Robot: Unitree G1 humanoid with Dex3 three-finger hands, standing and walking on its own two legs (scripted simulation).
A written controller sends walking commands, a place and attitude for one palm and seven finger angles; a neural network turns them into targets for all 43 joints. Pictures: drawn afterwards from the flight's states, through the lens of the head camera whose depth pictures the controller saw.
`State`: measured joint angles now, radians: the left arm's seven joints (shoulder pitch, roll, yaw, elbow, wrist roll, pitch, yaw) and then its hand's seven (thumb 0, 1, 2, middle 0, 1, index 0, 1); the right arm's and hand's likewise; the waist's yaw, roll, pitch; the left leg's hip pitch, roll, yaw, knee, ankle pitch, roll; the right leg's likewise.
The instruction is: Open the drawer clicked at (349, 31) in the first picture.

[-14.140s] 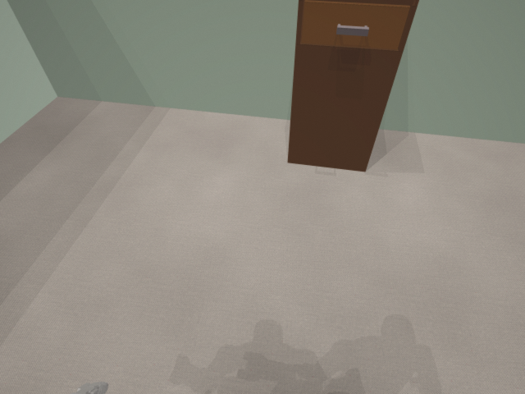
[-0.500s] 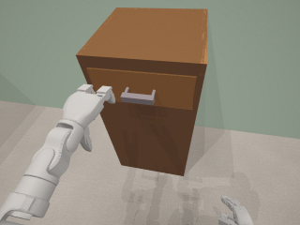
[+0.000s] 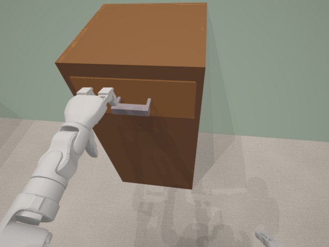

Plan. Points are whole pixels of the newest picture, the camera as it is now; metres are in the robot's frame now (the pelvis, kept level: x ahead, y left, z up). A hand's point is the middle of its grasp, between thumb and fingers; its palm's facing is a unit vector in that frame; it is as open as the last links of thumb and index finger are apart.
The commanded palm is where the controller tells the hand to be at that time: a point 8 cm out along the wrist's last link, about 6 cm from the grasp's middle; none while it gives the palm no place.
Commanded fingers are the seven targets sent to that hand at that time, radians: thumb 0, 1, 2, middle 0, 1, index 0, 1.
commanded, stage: move the hooked fingers above the handle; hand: left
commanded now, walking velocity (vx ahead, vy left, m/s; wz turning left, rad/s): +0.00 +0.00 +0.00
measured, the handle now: (132, 104) +0.53 +0.16 +0.01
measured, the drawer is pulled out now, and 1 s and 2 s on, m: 0.00 0.00 0.00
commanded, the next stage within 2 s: none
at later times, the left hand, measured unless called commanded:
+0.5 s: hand (119, 110) +0.44 +0.17 +0.07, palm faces -0.01 -0.03 -1.00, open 13.8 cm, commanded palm +0.43 +0.18 +0.13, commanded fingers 0.00 -0.50 0.30 -0.30 -1.20 -0.30 -1.20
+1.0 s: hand (123, 105) +0.48 +0.17 +0.06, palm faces -0.05 -0.02 -1.00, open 13.8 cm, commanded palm +0.45 +0.17 +0.12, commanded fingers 0.00 -0.50 0.30 -0.30 -1.20 -0.30 -1.20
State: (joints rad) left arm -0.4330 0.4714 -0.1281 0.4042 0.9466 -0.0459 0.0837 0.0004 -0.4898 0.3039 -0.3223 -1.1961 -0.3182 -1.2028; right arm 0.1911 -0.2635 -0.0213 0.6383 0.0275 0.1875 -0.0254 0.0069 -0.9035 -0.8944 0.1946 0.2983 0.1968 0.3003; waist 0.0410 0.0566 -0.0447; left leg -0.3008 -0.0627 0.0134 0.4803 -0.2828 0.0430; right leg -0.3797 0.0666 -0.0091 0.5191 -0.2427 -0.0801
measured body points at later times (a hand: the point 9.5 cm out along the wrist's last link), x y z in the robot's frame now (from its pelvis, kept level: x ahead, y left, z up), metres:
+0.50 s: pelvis +0.01 +0.00 -0.01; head +0.06 -0.03 +0.44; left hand +0.44 +0.17 +0.13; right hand +0.12 -0.25 -0.15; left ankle -0.03 +0.10 -0.73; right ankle +0.01 -0.06 -0.74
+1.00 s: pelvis +0.01 +0.00 -0.01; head +0.07 -0.02 +0.44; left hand +0.47 +0.17 +0.12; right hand +0.06 -0.26 -0.15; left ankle -0.03 +0.10 -0.73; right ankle +0.01 -0.06 -0.74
